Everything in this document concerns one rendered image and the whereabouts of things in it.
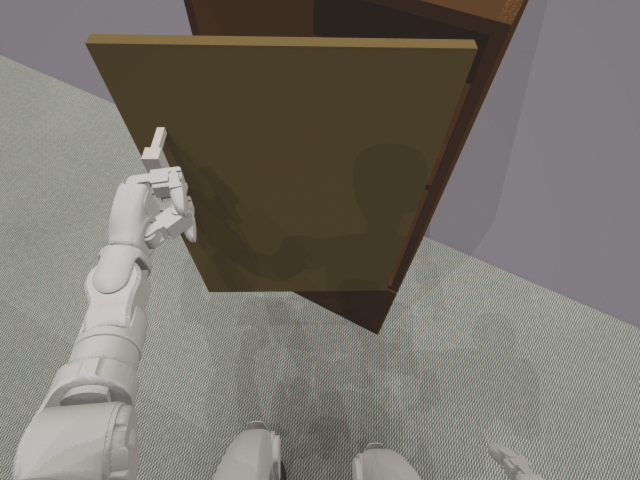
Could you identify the left robot shin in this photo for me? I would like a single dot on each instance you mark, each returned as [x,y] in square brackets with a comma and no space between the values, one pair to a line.
[256,425]

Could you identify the left robot hand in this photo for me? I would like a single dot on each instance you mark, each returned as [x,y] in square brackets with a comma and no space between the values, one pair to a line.
[134,210]

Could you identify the left robot forearm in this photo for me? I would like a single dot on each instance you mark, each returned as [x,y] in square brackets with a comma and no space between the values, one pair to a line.
[104,360]

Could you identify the cupboard door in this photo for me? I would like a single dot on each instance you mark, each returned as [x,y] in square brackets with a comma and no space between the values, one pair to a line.
[306,158]

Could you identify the left robot upper arm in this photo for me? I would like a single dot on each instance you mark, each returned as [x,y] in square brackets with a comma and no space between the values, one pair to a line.
[96,441]

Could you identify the right robot hand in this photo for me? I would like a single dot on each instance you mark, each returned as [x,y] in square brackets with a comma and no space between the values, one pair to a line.
[516,466]

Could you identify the robot left thigh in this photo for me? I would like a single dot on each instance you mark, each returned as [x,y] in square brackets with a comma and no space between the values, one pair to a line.
[255,454]

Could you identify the handle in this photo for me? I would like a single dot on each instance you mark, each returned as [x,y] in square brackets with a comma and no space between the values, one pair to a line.
[153,157]

